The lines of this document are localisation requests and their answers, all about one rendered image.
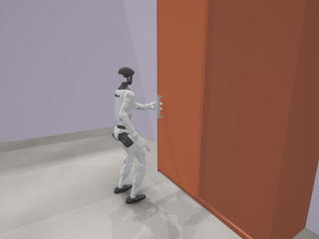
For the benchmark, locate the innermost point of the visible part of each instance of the handle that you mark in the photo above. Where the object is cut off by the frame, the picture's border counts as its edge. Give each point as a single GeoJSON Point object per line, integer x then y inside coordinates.
{"type": "Point", "coordinates": [159, 116]}

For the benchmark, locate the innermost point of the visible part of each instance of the robot right forearm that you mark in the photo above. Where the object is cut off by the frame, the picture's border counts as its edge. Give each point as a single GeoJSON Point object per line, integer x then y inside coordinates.
{"type": "Point", "coordinates": [129, 127]}

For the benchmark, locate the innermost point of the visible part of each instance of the robot left forearm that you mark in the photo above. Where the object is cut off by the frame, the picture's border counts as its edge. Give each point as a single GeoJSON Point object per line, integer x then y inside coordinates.
{"type": "Point", "coordinates": [142, 107]}

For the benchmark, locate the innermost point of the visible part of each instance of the right robot upper arm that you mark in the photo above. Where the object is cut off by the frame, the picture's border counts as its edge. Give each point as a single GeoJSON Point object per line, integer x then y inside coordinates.
{"type": "Point", "coordinates": [128, 97]}

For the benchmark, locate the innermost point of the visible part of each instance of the wardrobe door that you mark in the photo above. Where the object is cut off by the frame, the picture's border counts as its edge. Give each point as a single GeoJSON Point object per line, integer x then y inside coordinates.
{"type": "Point", "coordinates": [182, 29]}
{"type": "Point", "coordinates": [249, 53]}

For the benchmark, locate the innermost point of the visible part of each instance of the robot left hand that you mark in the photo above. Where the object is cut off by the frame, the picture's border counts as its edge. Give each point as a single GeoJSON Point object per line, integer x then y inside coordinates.
{"type": "Point", "coordinates": [153, 106]}

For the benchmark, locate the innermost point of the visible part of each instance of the robot torso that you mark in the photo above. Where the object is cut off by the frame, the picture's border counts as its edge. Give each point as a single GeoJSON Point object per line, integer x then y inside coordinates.
{"type": "Point", "coordinates": [120, 128]}

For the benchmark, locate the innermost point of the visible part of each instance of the robot right hand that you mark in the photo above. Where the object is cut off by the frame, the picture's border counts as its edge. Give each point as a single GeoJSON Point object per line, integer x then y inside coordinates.
{"type": "Point", "coordinates": [141, 143]}

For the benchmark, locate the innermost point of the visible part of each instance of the left robot shin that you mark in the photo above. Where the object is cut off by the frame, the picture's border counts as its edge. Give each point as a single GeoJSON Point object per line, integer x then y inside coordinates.
{"type": "Point", "coordinates": [125, 171]}

